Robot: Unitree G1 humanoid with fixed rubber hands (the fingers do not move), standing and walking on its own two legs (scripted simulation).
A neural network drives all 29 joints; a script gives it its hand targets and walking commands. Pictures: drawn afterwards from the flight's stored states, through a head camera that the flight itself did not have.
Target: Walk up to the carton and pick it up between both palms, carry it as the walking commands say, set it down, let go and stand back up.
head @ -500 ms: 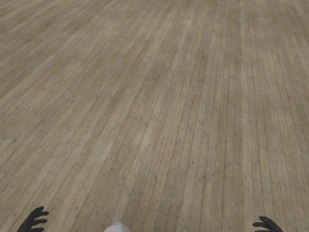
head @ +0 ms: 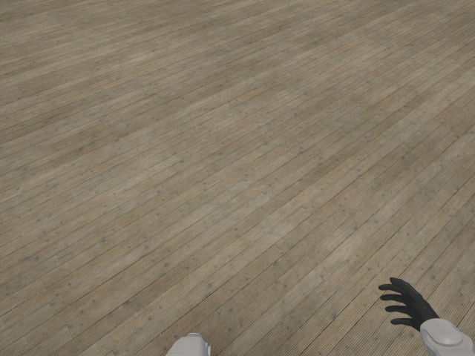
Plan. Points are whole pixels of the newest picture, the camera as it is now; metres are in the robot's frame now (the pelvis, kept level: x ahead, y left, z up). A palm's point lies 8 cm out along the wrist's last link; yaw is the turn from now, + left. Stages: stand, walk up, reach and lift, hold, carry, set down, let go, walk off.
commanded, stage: walk up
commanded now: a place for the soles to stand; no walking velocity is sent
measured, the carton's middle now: out of the picture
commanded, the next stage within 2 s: none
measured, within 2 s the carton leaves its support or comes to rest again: neither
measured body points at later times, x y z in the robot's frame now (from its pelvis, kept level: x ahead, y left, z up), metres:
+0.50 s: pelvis +0.12 +0.07 +0.01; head +0.15 +0.07 +0.46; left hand +0.02 +0.41 -0.08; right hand +0.41 -0.11 -0.09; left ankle +0.12 +0.18 -0.72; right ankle +0.22 -0.04 -0.70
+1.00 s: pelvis +0.23 +0.21 +0.00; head +0.24 +0.23 +0.45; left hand +0.00 +0.47 -0.11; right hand +0.58 +0.15 -0.08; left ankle +0.16 +0.32 -0.72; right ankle +0.34 +0.11 -0.68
